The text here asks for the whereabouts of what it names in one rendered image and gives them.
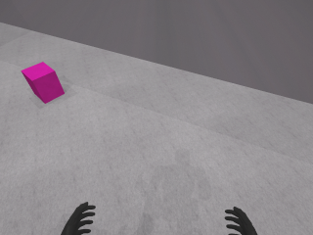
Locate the robot right hand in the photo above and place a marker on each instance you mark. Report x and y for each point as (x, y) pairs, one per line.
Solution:
(245, 228)

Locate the robot left hand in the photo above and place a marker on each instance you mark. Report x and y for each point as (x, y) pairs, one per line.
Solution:
(74, 223)

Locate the carton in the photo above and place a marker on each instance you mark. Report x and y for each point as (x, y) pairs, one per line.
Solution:
(44, 82)

